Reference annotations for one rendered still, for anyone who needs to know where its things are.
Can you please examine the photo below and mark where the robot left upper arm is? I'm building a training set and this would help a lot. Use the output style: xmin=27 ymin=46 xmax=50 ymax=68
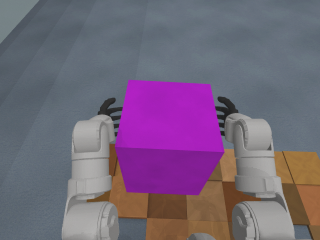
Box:
xmin=62 ymin=201 xmax=120 ymax=240

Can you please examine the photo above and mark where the right robot forearm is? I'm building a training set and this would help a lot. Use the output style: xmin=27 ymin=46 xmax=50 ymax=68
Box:
xmin=224 ymin=113 xmax=295 ymax=235

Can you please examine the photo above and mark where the robot left hand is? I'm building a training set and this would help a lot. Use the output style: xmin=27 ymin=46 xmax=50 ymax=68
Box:
xmin=97 ymin=97 xmax=123 ymax=137

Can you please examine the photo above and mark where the left robot forearm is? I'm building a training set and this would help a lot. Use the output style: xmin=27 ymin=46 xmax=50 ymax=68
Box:
xmin=61 ymin=114 xmax=115 ymax=240

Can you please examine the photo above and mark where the robot right hand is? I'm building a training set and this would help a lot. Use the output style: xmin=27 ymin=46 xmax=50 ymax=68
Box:
xmin=215 ymin=96 xmax=239 ymax=136

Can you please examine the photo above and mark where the robot right upper arm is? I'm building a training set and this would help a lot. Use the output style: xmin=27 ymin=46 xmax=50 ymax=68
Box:
xmin=232 ymin=201 xmax=312 ymax=240

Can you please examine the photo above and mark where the carton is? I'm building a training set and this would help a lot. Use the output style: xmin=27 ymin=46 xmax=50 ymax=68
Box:
xmin=115 ymin=80 xmax=225 ymax=196

